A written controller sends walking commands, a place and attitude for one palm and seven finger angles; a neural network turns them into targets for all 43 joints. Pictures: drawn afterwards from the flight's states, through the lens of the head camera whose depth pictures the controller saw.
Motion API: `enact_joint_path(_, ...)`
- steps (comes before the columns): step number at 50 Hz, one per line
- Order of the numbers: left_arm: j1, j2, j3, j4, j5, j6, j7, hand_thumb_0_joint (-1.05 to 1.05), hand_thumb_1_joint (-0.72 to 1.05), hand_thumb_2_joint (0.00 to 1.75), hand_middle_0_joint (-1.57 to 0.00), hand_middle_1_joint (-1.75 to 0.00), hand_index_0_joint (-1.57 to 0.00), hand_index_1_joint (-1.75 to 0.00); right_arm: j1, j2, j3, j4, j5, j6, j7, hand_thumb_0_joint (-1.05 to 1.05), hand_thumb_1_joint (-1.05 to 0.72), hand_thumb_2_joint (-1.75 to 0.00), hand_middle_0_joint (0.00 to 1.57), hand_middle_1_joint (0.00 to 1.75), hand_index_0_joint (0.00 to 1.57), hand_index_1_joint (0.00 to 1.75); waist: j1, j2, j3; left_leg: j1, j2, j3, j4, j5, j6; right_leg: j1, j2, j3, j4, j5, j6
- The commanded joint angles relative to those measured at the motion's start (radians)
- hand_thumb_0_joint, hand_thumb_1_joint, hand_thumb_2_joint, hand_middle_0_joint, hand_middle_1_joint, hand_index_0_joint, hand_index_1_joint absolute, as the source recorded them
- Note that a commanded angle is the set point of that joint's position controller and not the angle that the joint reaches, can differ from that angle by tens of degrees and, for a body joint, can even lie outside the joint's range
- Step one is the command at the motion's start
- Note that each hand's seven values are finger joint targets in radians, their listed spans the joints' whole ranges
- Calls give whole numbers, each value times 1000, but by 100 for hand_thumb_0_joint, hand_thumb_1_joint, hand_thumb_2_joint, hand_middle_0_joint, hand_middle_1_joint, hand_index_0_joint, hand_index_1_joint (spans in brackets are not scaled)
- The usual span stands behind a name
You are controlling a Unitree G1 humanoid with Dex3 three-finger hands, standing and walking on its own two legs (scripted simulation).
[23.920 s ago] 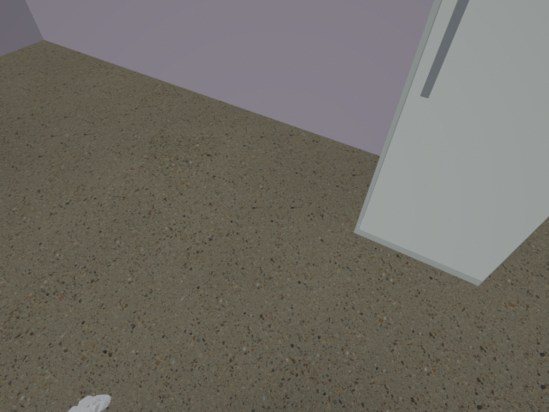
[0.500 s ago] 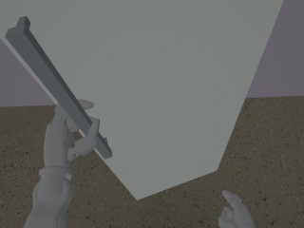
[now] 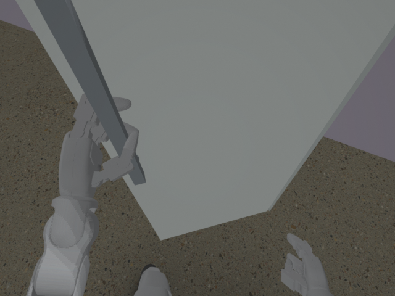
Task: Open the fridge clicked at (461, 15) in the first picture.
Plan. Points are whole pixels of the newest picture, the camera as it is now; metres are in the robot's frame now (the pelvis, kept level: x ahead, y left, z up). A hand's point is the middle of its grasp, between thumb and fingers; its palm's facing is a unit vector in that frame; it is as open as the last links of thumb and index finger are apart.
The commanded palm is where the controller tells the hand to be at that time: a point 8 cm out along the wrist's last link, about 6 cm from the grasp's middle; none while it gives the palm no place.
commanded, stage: walk backward, drawing the door open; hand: left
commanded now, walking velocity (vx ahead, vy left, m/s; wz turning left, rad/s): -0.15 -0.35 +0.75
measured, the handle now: (110, 110) +0.34 +0.15 +0.21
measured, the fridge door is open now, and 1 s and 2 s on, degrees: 43 88 80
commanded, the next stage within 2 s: stop walking and hold the door back in 0.86 s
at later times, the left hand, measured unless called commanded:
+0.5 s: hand (204, 266) +0.15 +0.01 +0.17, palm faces +0.53 -0.82 -0.23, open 7.2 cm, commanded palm +0.10 +0.04 +0.17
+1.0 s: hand out of the picture +0.05 -0.16 +0.17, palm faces +0.72 -0.66 -0.21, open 7.2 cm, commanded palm +0.01 -0.12 +0.15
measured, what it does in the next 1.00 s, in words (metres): steps to the right, turning left: left foot, then right foot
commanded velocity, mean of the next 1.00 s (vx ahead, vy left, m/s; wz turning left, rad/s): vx -0.13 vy -0.29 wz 0.70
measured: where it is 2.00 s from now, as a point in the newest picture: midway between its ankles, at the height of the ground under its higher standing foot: outside the picture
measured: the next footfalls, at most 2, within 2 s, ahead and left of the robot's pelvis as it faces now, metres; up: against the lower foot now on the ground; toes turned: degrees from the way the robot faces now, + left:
left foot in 0.20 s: +0.01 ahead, +0.04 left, +0.00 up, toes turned +15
right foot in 0.48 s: +0.07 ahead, -0.38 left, +0.00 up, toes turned +22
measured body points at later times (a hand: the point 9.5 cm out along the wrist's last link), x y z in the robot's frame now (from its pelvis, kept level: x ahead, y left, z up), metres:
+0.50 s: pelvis -0.06 -0.25 +0.00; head -0.01 -0.24 +0.44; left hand +0.12 +0.05 +0.18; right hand +0.18 -0.38 -0.11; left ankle -0.04 +0.01 -0.70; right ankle +0.03 -0.39 -0.72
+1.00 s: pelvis -0.05 -0.46 +0.02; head -0.03 -0.42 +0.47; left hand +0.01 -0.13 +0.18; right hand +0.21 -0.50 -0.07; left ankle -0.11 -0.26 -0.71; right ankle +0.09 -0.57 -0.67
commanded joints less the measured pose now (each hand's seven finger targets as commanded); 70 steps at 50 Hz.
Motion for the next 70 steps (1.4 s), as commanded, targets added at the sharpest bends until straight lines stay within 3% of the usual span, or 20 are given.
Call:
enact_joint_path(1, -177, 178, 153, -350, -6, -132, 13, 0, 90, 90, -45, -140, -45, -140, -136, -74, -44, -139, 28, -57, -33, 0, -90, -90, 20, 30, 20, 30, 41, -382, -380, -48, -207, 269, 695, -468, 69, 75, -353, 147, -230, 591, -208)
enact_joint_path(7, -96, 67, 78, -272, -24, -151, -28, 0, 90, 90, -45, -140, -45, -140, -64, -57, -2, -139, -18, -42, -67, 0, -90, -90, 20, 30, 20, 30, -30, -196, -309, 162, -191, 393, -16, -123, 56, 107, -172, -150, 157, 754, -142)
enact_joint_path(8, -120, 65, 60, -278, -28, -160, -27, 0, 90, 90, -45, -140, -45, -140, -22, -76, -17, -131, -25, -50, -73, 0, -90, -90, 20, 30, 20, 30, -67, -142, -339, 436, -116, 290, -170, 121, 88, -112, -143, -135, 342, 555, -96)
enact_joint_path(10, -141, 57, 15, -300, 9, -185, -33, 0, 90, 90, -45, -140, -45, -140, 4, -153, -40, -136, -53, -61, -50, 0, -90, -90, 20, 30, 20, 30, -37, 63, -414, 752, 383, -471, -208, 862, 293, -503, -8, 69, 658, -241, -1)
enact_joint_path(11, -162, 102, 57, -295, 29, -196, -29, 0, 90, 90, -45, -140, -45, -140, -21, -178, -44, -139, -47, -62, -31, 0, -90, -90, 20, 30, 20, 30, -35, -71, -399, 713, 401, -408, -206, 699, 349, -512, -36, 157, 680, -148, -13)
enact_joint_path(17, -160, 81, 95, -287, -4, -131, -10, 0, 90, 90, -45, -140, -45, -140, -95, -136, -51, -116, -19, -66, -20, 0, -90, -90, 20, 30, 20, 30, 16, 202, -313, 140, 86, 113, -236, -44, 172, -30, -40, 76, 302, 86, -1)
enact_joint_path(20, -188, 102, 120, -266, -14, -107, 11, 0, 90, 90, -45, -140, -45, -140, -96, -139, -46, -149, 5, -48, -18, 0, -90, -90, 20, 30, 20, 30, 19, 261, -317, -20, 37, 118, -255, -350, 164, 197, 44, -58, 117, 47, 7)
enact_joint_path(22, -202, 130, 145, -257, -10, -99, 19, 0, 90, 90, -45, -140, -45, -140, -98, -116, -40, -155, 15, -37, -14, 0, -90, -90, 20, 30, 20, 30, 28, 125, -339, -24, -69, 189, -42, -391, 119, 229, 8, -52, -111, 16, 0)
enact_joint_path(24, -177, 227, 220, -269, -11, -89, 35, 0, 90, 90, -45, -140, -45, -140, -110, -62, -32, -151, 21, -47, -29, 0, -90, -90, 20, 30, 20, 30, 45, -407, -306, -32, -238, 285, 672, -472, 48, -54, -320, 312, -386, -67, -176)
enact_joint_path(28, -155, 191, 205, -305, -14, -131, 13, 0, 90, 90, -45, -140, -45, -140, -142, -68, -29, -138, -9, -34, -44, 0, -90, -90, 20, 30, 20, 30, 25, -279, -280, -134, -149, 282, 832, -402, 39, 121, -320, 86, -177, 543, -245)
enact_joint_path(35, -80, 92, 95, -283, -39, -133, -3, 0, 90, 90, -45, -140, -45, -140, -29, -93, -24, -168, -22, -23, -62, 0, -90, -90, 20, 30, 20, 30, -26, -152, -340, 325, -134, 360, -99, -143, 66, -32, -215, -72, 68, 423, -162)
enact_joint_path(37, -146, 78, 45, -318, -20, -154, -14, 0, 90, 90, -45, -140, -45, -140, -22, -165, -50, -177, -35, -40, -58, 0, -90, -90, 20, 30, 20, 30, -17, 204, -343, 670, 328, -315, -273, 550, 220, -510, -35, -53, 464, -214, -20)
enact_joint_path(38, -165, 126, 62, -318, 21, -174, -16, 0, 90, 90, -45, -140, -45, -140, -16, -165, -39, -157, -47, -42, -46, 0, -90, -90, 20, 30, 20, 30, -16, 121, -358, 696, 401, -381, -229, 770, 301, -533, -46, 70, 560, -201, -7)
enact_joint_path(44, -144, 85, 78, -287, 1, -114, -19, 0, 90, 90, -45, -140, -45, -140, -55, -154, -53, -129, -15, -43, -13, 0, -90, -90, 20, 30, 20, 30, 7, 134, -279, 282, 133, 79, -248, 125, 178, -194, -52, 82, 360, 117, 3)
enact_joint_path(50, -209, 78, 89, 4, -11, -64, 26, 0, 90, 90, -45, -140, -45, -140, -57, -139, -28, -147, 25, -6, -8, 0, -90, -90, 20, 30, 20, 30, 18, 214, -286, 70, 6, 158, -186, -327, 158, 136, 64, -106, -7, 5, 22)
enact_joint_path(51, -311, 129, 135, 64, -4, -65, 38, 0, 90, 90, -45, -140, -45, -140, -52, -122, -23, -121, 26, -3, -10, 0, -90, -90, 20, 30, 20, 30, 27, 73, -307, 45, -78, 224, -5, -335, 122, 161, 10, -68, -154, 41, 16)
enact_joint_path(53, -448, 327, 284, 176, -6, -73, 52, 0, 90, 90, -45, -140, -45, -140, -103, -91, -13, -129, 17, -13, -40, 0, -90, -90, 20, 30, 20, 30, 50, -475, -265, -166, -219, 206, 646, -438, 65, 25, -396, 480, -380, 144, -133)
enact_joint_path(56, -587, 362, 281, 313, -12, -102, 47, 0, 90, 90, -45, -140, -45, -140, -113, -131, -13, -76, -8, 14, -54, 0, -90, -90, 20, 30, 20, 30, 22, -308, -265, -258, -184, 118, 821, -228, 52, 60, -429, 519, -321, 65, -168)
enact_joint_path(60, -640, 357, 297, 582, -40, -159, 41, 0, 90, 90, -45, -140, -45, -140, -77, -157, -9, -25, -4, 56, -49, 0, -90, -90, 20, 30, 20, 30, 15, -307, -273, -228, -182, 203, 681, -114, 41, 217, -343, 165, -220, 345, -101)
enact_joint_path(70, -1139, 449, 275, 936, -24, -178, 40, 0, 90, 90, -45, -140, -45, -140, -6, -224, -49, -16, 7, 46, -37, 0, -90, -90, 20, 30, 20, 30, 56, -367, -333, 18, -161, 316, 217, -214, 72, 129, -391, 217, -328, -14, -154)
